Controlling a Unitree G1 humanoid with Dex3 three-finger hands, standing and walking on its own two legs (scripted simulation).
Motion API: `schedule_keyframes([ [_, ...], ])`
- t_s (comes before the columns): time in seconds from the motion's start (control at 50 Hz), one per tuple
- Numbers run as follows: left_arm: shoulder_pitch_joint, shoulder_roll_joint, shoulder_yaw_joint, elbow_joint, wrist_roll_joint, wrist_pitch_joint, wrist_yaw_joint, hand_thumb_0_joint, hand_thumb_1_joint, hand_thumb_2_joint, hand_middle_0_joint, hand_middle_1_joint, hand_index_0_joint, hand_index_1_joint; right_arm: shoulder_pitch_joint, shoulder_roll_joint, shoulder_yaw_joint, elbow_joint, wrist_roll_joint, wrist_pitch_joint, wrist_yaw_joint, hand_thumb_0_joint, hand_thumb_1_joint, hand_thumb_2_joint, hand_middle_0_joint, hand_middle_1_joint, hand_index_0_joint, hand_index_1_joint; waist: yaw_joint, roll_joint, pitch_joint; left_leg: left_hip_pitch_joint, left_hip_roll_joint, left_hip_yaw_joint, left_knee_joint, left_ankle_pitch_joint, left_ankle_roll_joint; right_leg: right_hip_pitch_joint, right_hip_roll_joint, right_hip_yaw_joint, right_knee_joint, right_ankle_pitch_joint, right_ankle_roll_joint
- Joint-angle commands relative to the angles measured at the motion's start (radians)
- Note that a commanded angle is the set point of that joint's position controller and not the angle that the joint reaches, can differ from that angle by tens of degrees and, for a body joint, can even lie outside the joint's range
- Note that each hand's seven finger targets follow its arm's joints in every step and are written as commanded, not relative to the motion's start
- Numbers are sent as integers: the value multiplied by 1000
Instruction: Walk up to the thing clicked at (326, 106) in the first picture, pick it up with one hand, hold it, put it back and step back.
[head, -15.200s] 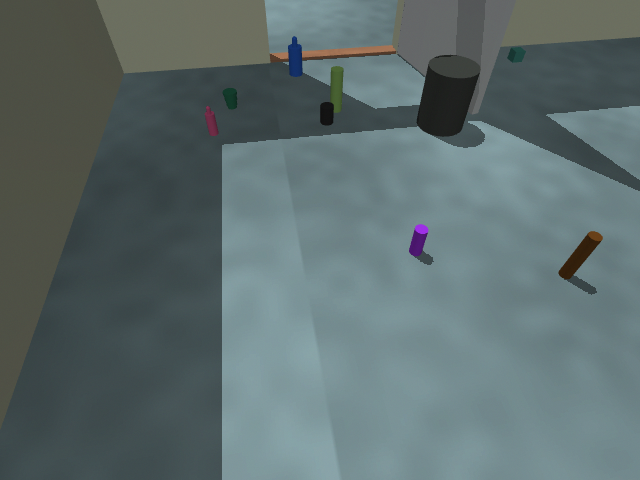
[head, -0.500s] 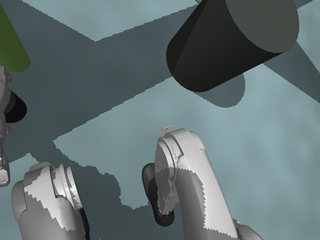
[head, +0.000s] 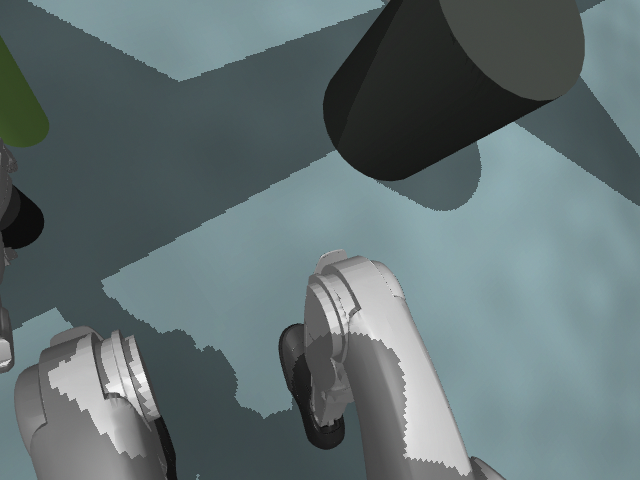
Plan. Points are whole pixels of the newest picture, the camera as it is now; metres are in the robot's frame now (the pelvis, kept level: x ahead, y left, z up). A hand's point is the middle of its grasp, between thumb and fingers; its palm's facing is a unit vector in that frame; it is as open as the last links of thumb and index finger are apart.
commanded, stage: close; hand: left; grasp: from above
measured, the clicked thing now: out of the picture +0.49 +0.27 -0.25
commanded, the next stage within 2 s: settle in 0.92 s
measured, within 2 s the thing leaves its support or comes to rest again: leaves its support in 1.36 s
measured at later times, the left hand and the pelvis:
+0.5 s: hand out of the picture +0.45 +0.27 -0.22, palm faces -0.44 -0.13 -0.89, open 11.6 cm; pelvis +0.00 +0.00 +0.00, yaw +0 degrees
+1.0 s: hand out of the picture +0.45 +0.27 -0.22, palm faces -0.44 -0.13 -0.89, open 11.3 cm; pelvis +0.00 +0.00 +0.00, yaw +0 degrees
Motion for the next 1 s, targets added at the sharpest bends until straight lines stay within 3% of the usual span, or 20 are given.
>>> schedule_keyframes([
  [0.0, -238, 185, 11, -90, -3, -3, 20, 0, -131, 907, -334, -1009, -353, -989, 207, -304, -85, 7, 8, -5, -7, 0, -902, -902, 199, 300, 200, 300, -26, 364, -615, 406, -6, 118, -270, 193, 38, 396, 52, -109, -209, 193, -68],
  [0.06, -226, 169, 16, -79, 5, 3, 27, 0, -133, 901, -340, -987, -355, -971, 209, -307, -94, 6, 6, -3, -8, 0, -903, -903, 199, 300, 199, 300, -27, 398, -637, 459, -3, 105, -286, 221, 26, 380, 49, -118, -189, 216, -73],
  [0.14, -233, 155, -1, -51, 6, 4, 22, 0, -98, 877, -363, -965, -380, -947, 192, -310, -88, 1, 4, -10, -6, 0, -901, -902, 199, 300, 200, 300, -46, 369, -560, 401, -4, 104, -277, 169, 33, 340, 45, -118, -194, 178, -69],
  [0.18, -228, 198, 24, -88, 6, 5, 27, 0, -80, 898, -382, -980, -398, -965, 196, -317, -97, 6, 10, -3, -11, 0, -902, -903, 199, 300, 199, 300, -16, 389, -629, 429, -5, 114, -282, 193, 32, 384, 51, -108, -205, 191, -72],
  [0.2, -256, 164, -5, -80, 3, 5, 23, 0, -75, 886, -389, -966, -404, -951, 193, -320, -103, -1, 6, -5, -10, 0, -903, -904, 199, 300, 199, 300, -38, 386, -607, 410, -5, 120, -268, 178, 35, 375, 51, -105, -204, 183, -71],
  [0.22, -258, 194, 22, -92, 3, 4, 30, 0, -79, 910, -392, -970, -402, -959, 205, -313, -95, 9, 4, -4, -10, 0, -902, -903, 199, 300, 199, 300, -27, 376, -625, 412, -4, 114, -277, 190, 35, 386, 49, -110, -207, 190, -70],
  [0.28, -242, 166, 16, -64, 6, 9, 25, 0, -61, 902, -406, -945, -415, -937, 202, -306, -92, 2, 5, -6, -11, 0, -901, -903, 199, 300, 199, 300, -40, 363, -591, 419, -5, 110, -272, 195, 34, 355, 45, -116, -197, 195, -69],
  [0.3, -242, 192, 24, -89, 6, 4, 28, 0, -39, 884, -418, -947, -430, -935, 202, -318, -97, 6, 6, -2, -13, 0, -901, -903, 199, 300, 199, 300, -28, 389, -627, 424, -3, 107, -286, 201, 31, 376, 49, -115, -198, 196, -72],
  [0.36, -234, 174, 14, -60, 7, 7, 24, 0, -20, 887, -427, -961, -442, -946, 201, -312, -93, 2, 5, -4, -13, 0, -902, -903, 199, 300, 199, 300, -40, 345, -589, 394, -5, 113, -268, 190, 38, 370, 48, -113, -204, 193, -67],
  [0.44, -221, 178, 21, -71, -3, 5, 26, 0, -8, 892, -448, -942, -457, -932, 206, -317, -104, 5, 7, 0, -15, 0, -902, -903, 199, 300, 199, 300, -20, 365, -623, 406, -5, 116, -280, 201, 34, 392, 50, -108, -204, 195, -72],
  [0.54, -232, 168, 6, -73, -2, 5, 21, 0, 26, 895, -472, -951, -483, -940, 201, -321, -109, 0, 9, 2, -16, 0, -905, -904, 199, 300, 199, 300, -31, 368, -615, 405, -4, 116, -276, 196, 35, 384, 52, -105, -201, 194, -73],
  [0.56, -253, 193, 24, -92, -2, 2, 26, 0, 41, 911, -486, -950, -494, -941, 204, -312, -98, -1, 7, 1, -16, 0, -903, -904, 199, 300, 199, 300, -26, 369, -625, 405, -4, 110, -281, 189, 35, 378, 49, -109, -202, 185, -72],
  [0.62, -226, 163, 10, -69, 4, 5, 19, 0, 67, 895, -514, -929, -520, -923, 201, -311, -109, -1, 5, 4, -17, 0, -904, -904, 199, 300, 199, 300, -30, 367, -595, 398, -6, 114, -285, 156, 33, 359, 49, -106, -202, 155, -76],
  [0.64, -244, 180, 25, -114, 5, 4, 22, 0, 64, 916, -516, -926, -518, -924, 210, -319, -112, 2, 7, 6, -19, 0, -902, -903, 199, 300, 199, 300, -16, 389, -644, 431, -6, 112, -291, 193, 29, 368, 49, -110, -199, 183, -76],
  [0.7, -229, 151, 9, -94, 5, 7, 22, 0, 77, 934, -528, -928, -527, -928, 209, -320, -120, -4, 11, 4, -19, 0, -902, -903, 199, 300, 199, 300, -23, 397, -632, 431, -6, 114, -288, 204, 29, 363, 50, -108, -196, 195, -77],
  [0.8, -243, 155, 10, -64, 8, 10, 19, 0, 146, 923, -572, -937, -578, -932, 209, -303, -95, 0, 3, 1, -16, 0, -903, -903, 199, 300, 199, 300, -46, 336, -587, 391, -9, 119, -263, 205, 38, 364, 47, -108, -201, 205, -68],
  [0.82, -249, 184, 26, -104, 10, 7, 24, 0, 158, 942, -580, -942, -584, -938, 210, -316, -101, 5, 6, 4, -18, 0, -902, -903, 199, 300, 199, 300, -22, 380, -631, 426, -7, 112, -281, 217, 31, 365, 44, -110, -193, 204, -73],
  [0.9, -251, 165, 15, -67, 17, 8, 19, 0, 210, 936, -614, -953, -622, -945, 205, -313, -97, -2, -1, 5, -16, 0, -903, -904, 199, 300, 199, 300, -44, 365, -600, 413, -9, 111, -277, 190, 33, 354, 44, -113, -192, 186, -73],
  [0.92, -262, 188, 25, -93, 10, 2, 22, 0, 206, 974, -626, -951, -626, -952, 209, -319, -100, 1, -1, 8, -19, 0, -903, -904, 199, 300, 199, 300, -33, 388, -626, 416, -8, 115, -283, 192, 32, 374, 47, -108, -201, 185, -74],
  [0.98, -245, 166, 14, -74, 8, 3, 18, 0, 219, 994, -630, -966, -629, -966, 197, -311, -95, -2, 2, 2, -19, 0, -903, -904, 199, 300, 199, 300, -34, 362, -592, 392, -9, 115, -274, 173, 35, 348, 45, -110, -198, 172, -72],
])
